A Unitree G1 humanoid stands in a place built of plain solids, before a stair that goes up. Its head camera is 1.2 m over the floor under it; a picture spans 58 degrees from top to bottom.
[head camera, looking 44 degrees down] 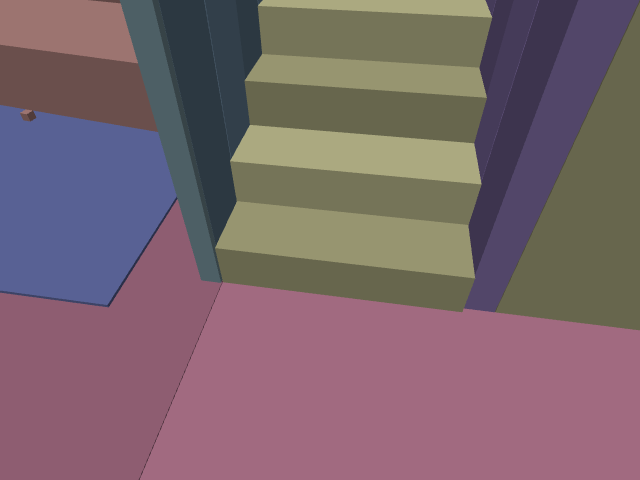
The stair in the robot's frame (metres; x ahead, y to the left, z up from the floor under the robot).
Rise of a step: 0.18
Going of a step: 0.25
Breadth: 0.85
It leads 9 degrees to the right of straight ahead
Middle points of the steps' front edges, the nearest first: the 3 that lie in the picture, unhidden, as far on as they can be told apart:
0.95 -0.07 0.18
1.20 -0.11 0.35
1.45 -0.15 0.53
